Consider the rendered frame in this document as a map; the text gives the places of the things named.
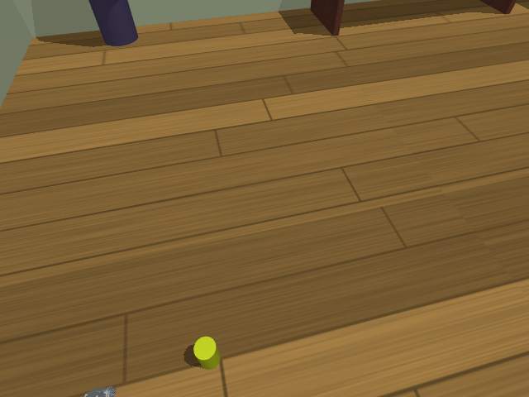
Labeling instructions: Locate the can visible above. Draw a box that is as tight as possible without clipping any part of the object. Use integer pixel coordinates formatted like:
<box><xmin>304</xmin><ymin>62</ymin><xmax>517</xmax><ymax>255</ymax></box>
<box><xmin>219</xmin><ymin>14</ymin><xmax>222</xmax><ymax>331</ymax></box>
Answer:
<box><xmin>193</xmin><ymin>337</ymin><xmax>221</xmax><ymax>370</ymax></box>

